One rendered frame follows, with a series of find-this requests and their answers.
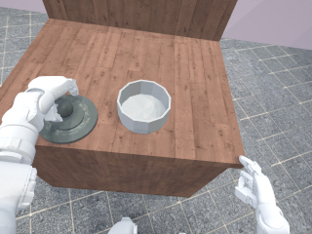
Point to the left robot thigh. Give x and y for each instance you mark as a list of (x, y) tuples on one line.
[(123, 227)]

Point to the knob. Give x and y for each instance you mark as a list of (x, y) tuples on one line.
[(65, 108)]

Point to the pot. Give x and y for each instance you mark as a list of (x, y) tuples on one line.
[(143, 106)]

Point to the lid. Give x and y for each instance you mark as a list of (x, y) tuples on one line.
[(74, 127)]

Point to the left robot hand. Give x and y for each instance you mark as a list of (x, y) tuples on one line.
[(58, 86)]

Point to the robot right forearm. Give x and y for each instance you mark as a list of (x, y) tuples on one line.
[(270, 220)]

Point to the right robot hand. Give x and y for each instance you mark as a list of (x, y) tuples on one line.
[(259, 189)]

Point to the robot left upper arm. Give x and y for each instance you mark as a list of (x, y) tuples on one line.
[(17, 185)]

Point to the robot left forearm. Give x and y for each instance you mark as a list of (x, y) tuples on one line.
[(22, 123)]

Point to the table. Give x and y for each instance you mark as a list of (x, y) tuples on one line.
[(106, 44)]

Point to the left robot shin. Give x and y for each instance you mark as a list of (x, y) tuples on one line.
[(126, 219)]

